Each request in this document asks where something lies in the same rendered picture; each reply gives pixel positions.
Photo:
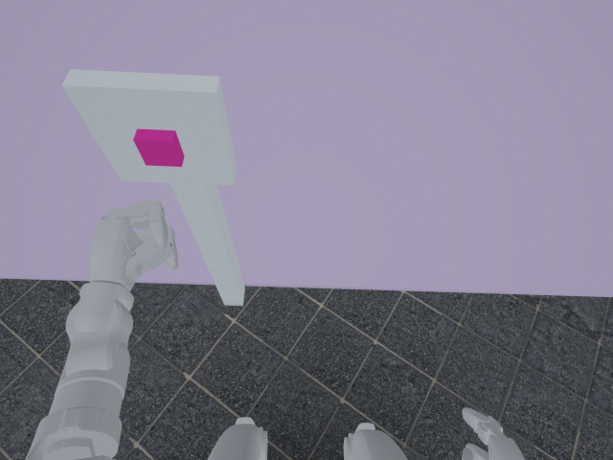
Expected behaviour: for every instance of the left robot hand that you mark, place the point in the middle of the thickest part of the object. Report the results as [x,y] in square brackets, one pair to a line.
[115,242]

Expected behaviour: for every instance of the left robot thigh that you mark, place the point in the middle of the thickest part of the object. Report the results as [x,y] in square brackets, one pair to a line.
[241,442]

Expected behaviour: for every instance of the left robot forearm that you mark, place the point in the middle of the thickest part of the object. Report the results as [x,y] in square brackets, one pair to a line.
[84,417]

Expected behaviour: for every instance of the panel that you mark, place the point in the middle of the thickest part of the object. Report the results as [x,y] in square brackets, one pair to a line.
[115,104]

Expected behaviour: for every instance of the left robot shin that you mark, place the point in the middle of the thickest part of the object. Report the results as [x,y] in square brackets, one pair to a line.
[245,420]

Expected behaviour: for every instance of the button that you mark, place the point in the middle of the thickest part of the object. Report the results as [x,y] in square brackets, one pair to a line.
[159,147]

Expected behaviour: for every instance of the right robot hand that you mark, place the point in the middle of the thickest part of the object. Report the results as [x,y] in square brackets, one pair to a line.
[490,433]

